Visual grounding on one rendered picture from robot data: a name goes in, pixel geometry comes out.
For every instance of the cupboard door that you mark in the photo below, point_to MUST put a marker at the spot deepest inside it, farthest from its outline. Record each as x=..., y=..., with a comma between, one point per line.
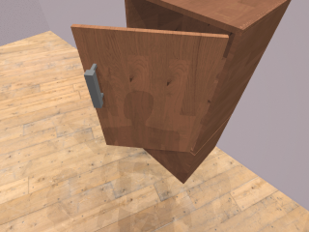
x=155, y=83

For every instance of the handle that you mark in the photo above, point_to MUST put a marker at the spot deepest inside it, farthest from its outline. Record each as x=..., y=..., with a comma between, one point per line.
x=93, y=87

